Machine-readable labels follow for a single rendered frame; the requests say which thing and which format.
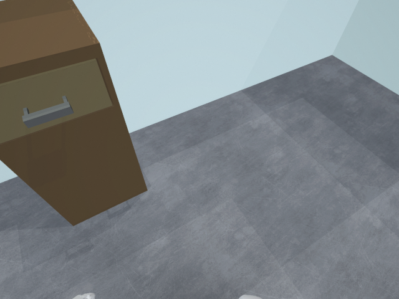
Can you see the cabinet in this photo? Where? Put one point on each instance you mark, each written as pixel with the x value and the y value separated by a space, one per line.
pixel 83 166

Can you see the handle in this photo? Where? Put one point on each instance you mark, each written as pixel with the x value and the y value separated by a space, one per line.
pixel 48 114

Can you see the drawer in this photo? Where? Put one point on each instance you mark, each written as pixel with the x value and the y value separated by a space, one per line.
pixel 81 83

